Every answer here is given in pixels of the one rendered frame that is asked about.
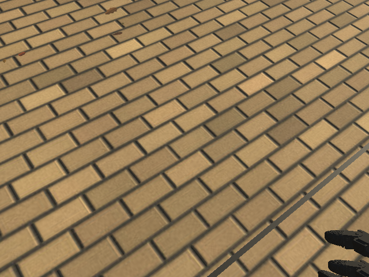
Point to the robot right hand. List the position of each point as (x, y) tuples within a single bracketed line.
[(357, 240)]

